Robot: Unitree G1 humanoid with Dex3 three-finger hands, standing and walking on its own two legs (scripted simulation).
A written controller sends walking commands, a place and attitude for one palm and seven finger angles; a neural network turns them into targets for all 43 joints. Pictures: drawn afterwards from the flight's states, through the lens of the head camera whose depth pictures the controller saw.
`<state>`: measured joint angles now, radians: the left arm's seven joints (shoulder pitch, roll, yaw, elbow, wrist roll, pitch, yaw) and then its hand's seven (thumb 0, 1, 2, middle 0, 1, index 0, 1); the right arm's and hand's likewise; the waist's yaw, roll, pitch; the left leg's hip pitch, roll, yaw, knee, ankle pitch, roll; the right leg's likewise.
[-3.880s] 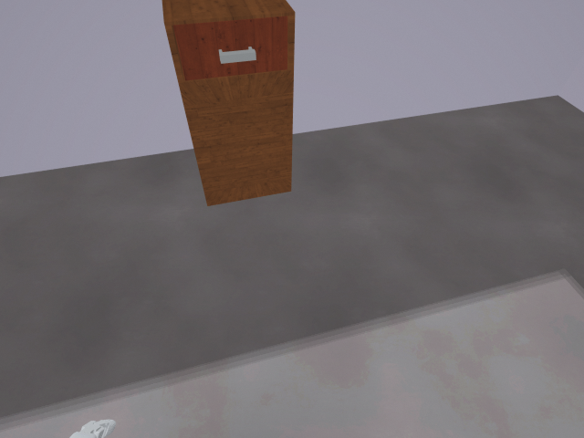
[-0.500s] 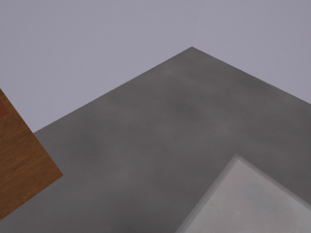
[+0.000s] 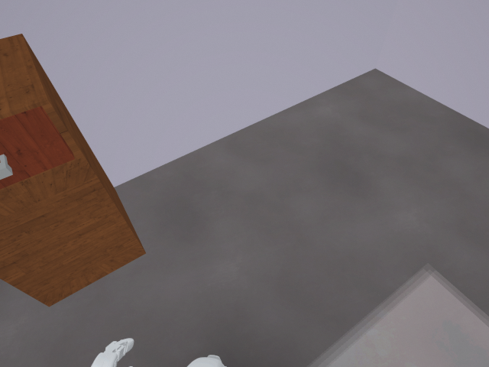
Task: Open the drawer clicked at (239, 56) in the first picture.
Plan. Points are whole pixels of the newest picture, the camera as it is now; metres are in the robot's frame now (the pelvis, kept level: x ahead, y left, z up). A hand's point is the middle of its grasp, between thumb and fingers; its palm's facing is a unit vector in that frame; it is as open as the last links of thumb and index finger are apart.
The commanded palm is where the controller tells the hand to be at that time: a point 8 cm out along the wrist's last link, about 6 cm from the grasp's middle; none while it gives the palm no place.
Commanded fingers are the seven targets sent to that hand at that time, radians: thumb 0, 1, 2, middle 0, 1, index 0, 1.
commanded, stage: turn to face it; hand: left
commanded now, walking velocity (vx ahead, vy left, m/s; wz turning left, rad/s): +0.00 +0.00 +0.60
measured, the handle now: out of the picture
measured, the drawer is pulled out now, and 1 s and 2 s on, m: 0.00 0.00 0.00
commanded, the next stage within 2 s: take the last steps up to it in 0.86 s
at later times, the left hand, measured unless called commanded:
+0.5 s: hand out of the picture -0.05 +0.26 -0.17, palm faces +0.35 -0.90 -0.25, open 7.4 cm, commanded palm none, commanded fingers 0.00 0.90 0.90 -0.20 -0.30 -0.20 -0.30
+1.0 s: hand out of the picture -0.03 +0.20 -0.14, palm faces +0.49 -0.83 -0.25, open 7.4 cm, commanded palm none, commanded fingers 0.00 0.90 0.90 -0.20 -0.30 -0.20 -0.30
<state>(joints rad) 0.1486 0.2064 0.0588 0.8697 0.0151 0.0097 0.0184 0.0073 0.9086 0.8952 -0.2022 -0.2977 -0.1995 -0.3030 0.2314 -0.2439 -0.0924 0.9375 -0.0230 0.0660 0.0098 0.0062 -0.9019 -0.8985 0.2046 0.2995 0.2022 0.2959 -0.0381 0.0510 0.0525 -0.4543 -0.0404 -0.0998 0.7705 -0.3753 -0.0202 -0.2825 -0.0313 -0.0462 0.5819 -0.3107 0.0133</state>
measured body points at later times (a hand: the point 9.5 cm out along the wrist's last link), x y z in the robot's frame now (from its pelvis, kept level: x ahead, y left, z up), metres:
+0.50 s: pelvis -0.02 +0.03 +0.01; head +0.01 +0.08 +0.45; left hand -0.07 +0.31 -0.15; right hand +0.18 -0.18 -0.11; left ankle -0.05 +0.12 -0.73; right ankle +0.00 -0.12 -0.65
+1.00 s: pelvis -0.01 +0.00 +0.01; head +0.02 -0.01 +0.46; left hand -0.06 +0.24 -0.12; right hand +0.15 -0.20 -0.15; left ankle -0.10 +0.10 -0.65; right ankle +0.04 -0.10 -0.73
